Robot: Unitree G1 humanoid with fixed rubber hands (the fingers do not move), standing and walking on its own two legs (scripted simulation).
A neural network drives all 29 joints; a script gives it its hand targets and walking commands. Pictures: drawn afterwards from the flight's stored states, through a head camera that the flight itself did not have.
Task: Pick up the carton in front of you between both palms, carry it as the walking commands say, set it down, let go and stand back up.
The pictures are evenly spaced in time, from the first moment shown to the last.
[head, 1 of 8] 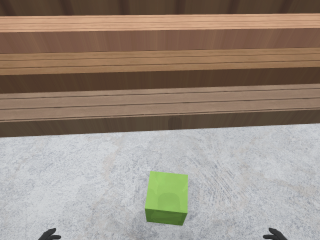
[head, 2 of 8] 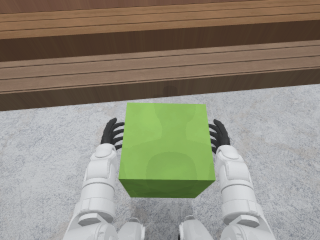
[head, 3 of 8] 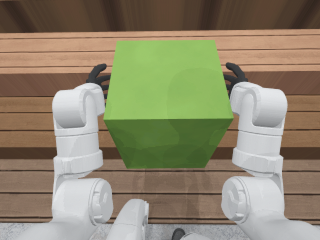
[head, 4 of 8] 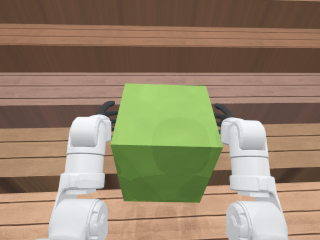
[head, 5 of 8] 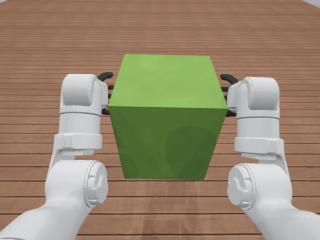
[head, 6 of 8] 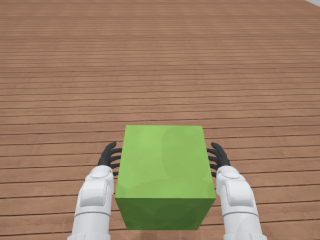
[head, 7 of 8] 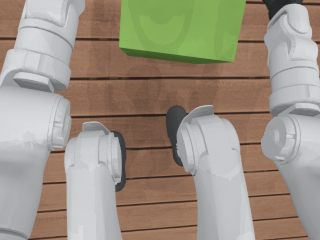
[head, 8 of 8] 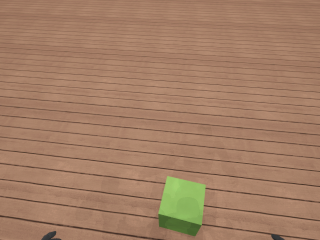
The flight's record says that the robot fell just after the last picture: no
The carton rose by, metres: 2.04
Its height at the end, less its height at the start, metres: +1.25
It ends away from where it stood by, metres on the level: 4.94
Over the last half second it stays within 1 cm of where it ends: yes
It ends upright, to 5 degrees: yes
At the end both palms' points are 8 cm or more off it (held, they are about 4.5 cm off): yes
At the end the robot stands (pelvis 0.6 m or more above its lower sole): yes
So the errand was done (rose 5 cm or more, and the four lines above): yes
